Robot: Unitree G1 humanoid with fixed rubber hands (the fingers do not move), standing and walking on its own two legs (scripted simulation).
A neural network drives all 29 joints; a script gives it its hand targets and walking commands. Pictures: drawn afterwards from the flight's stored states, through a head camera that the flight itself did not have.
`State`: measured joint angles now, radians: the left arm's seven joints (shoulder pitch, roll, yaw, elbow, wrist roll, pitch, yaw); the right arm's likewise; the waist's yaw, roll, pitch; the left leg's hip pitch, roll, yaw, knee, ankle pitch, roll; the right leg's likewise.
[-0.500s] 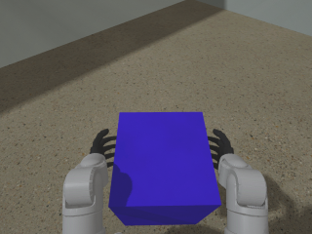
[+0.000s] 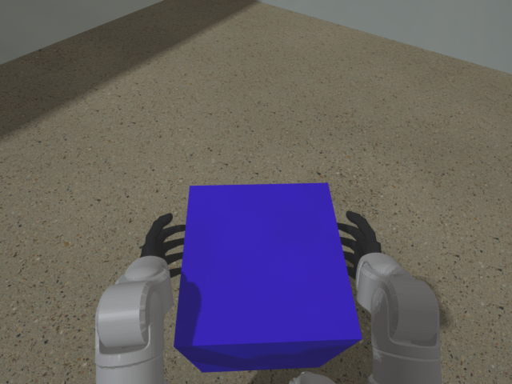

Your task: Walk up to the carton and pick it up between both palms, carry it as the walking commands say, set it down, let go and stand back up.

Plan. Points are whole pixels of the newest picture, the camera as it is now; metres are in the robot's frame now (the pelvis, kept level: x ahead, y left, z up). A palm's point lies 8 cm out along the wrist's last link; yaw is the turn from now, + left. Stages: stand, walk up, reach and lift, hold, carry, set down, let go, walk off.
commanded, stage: carry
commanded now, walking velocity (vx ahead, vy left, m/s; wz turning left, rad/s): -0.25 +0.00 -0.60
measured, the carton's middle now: (260, 285) +0.28 +0.02 +0.00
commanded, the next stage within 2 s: none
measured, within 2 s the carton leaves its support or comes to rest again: neither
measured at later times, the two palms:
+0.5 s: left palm out of the picture +0.10 +0.02 +0.07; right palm out of the picture +0.01 -0.25 +0.08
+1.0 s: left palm out of the picture -0.07 -0.03 +0.08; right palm out of the picture -0.21 -0.28 +0.08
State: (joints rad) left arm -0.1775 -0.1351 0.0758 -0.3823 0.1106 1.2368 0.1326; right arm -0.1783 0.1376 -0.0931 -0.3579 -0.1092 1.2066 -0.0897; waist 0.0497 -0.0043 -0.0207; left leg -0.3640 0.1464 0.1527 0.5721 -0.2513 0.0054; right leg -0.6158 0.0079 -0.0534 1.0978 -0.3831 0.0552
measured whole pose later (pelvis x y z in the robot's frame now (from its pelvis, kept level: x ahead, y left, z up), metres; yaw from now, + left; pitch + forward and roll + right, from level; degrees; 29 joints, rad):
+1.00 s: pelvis -0.37 -0.02 -0.01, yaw -26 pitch +4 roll +1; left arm -0.19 -0.14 0.07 -0.30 0.12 1.24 0.11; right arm -0.16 0.13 -0.10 -0.34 -0.12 1.24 -0.10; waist -0.02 -0.01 -0.10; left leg -0.48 0.05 0.10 0.83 -0.45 -0.06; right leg -0.43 -0.02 -0.03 0.56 -0.21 -0.02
